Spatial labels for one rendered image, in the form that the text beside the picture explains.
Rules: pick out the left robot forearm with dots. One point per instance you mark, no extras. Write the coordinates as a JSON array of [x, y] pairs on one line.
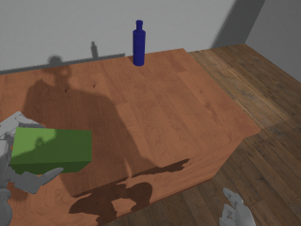
[[5, 209]]

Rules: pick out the robot right hand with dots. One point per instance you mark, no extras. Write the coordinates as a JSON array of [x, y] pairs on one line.
[[240, 216]]

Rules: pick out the table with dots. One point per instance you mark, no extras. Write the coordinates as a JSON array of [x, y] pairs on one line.
[[157, 130]]

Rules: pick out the robot left hand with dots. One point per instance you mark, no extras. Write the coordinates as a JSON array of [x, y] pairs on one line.
[[27, 182]]

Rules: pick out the sponge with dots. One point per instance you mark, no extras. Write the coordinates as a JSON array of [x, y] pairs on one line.
[[39, 150]]

